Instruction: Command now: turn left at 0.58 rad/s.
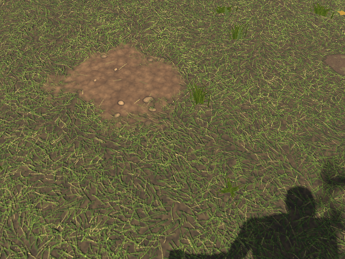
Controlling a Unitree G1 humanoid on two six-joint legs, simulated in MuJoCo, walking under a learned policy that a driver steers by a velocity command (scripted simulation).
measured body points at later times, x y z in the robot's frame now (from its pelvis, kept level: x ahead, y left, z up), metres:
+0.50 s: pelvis -0.01 -0.03 +0.00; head +0.02 -0.04 +0.45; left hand +0.04 +0.24 -0.11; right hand +0.15 -0.27 -0.13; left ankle -0.06 +0.09 -0.72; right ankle +0.01 -0.13 -0.74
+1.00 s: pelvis -0.05 -0.06 -0.01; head -0.02 -0.09 +0.44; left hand +0.09 +0.21 -0.11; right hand +0.04 -0.35 -0.14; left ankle -0.07 +0.08 -0.69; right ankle -0.05 -0.13 -0.74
